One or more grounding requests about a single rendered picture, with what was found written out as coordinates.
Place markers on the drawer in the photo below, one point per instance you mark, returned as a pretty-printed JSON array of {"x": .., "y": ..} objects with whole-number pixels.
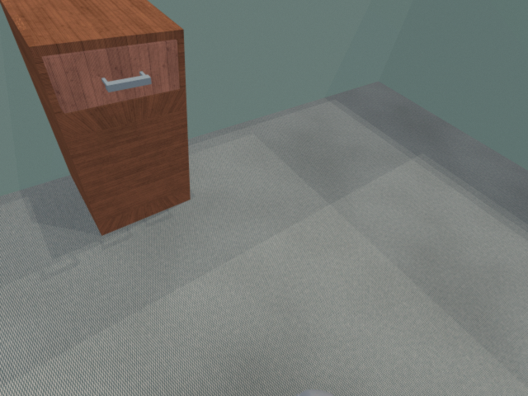
[{"x": 76, "y": 77}]

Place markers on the handle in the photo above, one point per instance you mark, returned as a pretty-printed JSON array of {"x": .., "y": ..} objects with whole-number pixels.
[{"x": 126, "y": 83}]

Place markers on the cabinet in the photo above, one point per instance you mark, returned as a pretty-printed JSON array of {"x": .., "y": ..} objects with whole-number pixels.
[{"x": 129, "y": 159}]

